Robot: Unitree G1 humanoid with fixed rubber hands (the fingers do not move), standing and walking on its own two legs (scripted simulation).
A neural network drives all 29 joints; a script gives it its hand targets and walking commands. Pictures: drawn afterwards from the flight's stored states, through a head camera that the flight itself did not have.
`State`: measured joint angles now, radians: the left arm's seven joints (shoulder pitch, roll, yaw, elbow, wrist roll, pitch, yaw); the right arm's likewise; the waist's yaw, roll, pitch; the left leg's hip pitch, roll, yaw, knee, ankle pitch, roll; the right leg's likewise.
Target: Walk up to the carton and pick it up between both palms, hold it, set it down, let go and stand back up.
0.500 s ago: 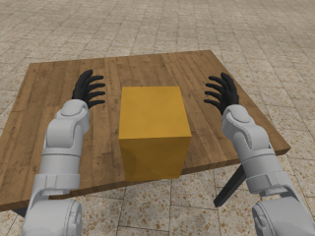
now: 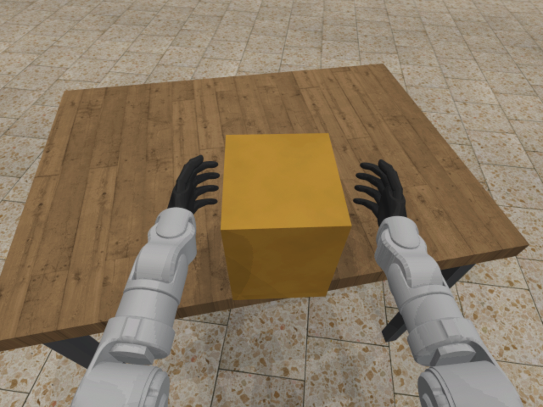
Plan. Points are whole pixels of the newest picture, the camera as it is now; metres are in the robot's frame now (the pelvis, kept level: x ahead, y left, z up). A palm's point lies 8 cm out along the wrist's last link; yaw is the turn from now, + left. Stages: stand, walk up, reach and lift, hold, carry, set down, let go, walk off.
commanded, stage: reach and lift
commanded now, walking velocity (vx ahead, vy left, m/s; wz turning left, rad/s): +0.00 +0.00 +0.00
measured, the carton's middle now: (278, 220) +0.40 -0.04 +0.03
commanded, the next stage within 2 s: none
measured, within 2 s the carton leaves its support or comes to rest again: neither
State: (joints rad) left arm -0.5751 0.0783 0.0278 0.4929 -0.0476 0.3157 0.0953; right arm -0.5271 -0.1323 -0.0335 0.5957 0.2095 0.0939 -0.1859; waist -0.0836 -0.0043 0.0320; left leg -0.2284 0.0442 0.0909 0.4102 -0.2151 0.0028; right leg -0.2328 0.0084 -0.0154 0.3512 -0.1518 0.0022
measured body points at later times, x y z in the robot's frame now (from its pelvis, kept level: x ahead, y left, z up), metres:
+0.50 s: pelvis -0.01 -0.01 +0.00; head +0.03 +0.01 +0.45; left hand +0.41 +0.09 +0.07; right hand +0.38 -0.17 +0.07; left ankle +0.00 +0.11 -0.75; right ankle +0.02 -0.12 -0.75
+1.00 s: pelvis -0.01 -0.01 +0.00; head +0.04 +0.02 +0.45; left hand +0.41 +0.10 +0.07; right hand +0.39 -0.16 +0.07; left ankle +0.00 +0.11 -0.75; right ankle +0.02 -0.12 -0.75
